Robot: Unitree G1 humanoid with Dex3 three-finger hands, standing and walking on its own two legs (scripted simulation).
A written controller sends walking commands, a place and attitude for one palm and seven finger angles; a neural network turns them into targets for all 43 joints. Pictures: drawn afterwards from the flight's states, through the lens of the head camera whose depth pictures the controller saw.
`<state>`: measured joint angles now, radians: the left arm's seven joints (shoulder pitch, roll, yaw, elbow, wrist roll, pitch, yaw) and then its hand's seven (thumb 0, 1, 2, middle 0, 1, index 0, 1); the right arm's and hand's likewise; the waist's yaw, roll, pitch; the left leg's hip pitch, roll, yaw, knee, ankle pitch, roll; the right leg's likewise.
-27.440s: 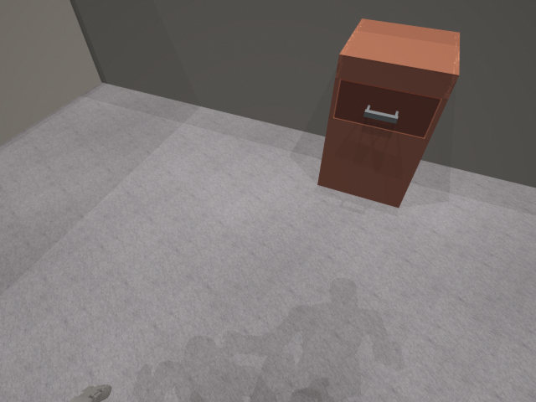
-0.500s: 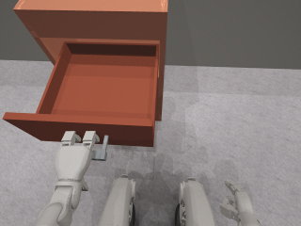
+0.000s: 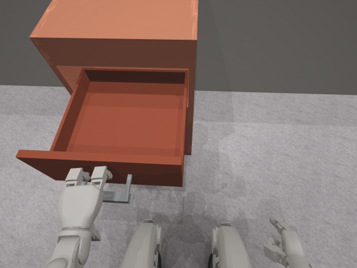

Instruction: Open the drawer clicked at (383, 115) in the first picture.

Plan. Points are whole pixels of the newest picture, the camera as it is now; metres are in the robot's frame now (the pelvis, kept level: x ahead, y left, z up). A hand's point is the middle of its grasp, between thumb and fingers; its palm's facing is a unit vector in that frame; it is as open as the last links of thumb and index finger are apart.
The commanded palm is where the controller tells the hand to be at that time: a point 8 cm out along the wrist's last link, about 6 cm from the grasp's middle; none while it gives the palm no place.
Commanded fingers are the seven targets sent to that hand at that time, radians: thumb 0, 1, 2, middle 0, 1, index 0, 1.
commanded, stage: lift the hand off the handle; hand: left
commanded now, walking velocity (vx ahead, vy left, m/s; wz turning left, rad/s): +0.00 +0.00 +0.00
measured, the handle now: (105, 187) +0.31 +0.22 -0.09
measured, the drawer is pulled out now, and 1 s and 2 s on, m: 0.30 0.30 0.30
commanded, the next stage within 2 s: draw the hand back to the body in 1.68 s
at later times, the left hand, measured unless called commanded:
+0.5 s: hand (85, 202) +0.25 +0.23 -0.02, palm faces -0.02 -0.06 -1.00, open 13.8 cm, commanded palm +0.23 +0.22 +0.03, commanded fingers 0.00 -0.50 0.30 -0.30 -1.20 -0.30 -1.20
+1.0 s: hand (79, 193) +0.26 +0.22 +0.02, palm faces -0.02 -0.05 -1.00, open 13.8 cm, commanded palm +0.24 +0.22 +0.07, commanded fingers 0.00 -0.50 0.30 -0.30 -1.20 -0.30 -1.20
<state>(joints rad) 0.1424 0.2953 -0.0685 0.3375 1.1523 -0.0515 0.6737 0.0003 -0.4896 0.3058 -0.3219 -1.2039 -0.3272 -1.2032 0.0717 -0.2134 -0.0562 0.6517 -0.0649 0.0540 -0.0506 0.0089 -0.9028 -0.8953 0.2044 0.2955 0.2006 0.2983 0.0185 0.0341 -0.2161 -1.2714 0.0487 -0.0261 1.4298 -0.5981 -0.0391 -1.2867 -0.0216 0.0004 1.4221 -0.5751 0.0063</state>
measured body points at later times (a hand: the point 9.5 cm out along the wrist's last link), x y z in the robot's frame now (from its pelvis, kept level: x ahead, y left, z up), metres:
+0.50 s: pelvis +0.01 +0.00 +0.03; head +0.10 -0.01 +0.47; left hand +0.25 +0.23 +0.03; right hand +0.19 -0.24 -0.09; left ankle +0.04 +0.14 -0.58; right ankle +0.05 -0.13 -0.58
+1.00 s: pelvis +0.02 +0.00 +0.06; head +0.09 -0.02 +0.50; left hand +0.26 +0.22 +0.07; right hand +0.20 -0.24 -0.06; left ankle +0.04 +0.14 -0.58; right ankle +0.05 -0.13 -0.58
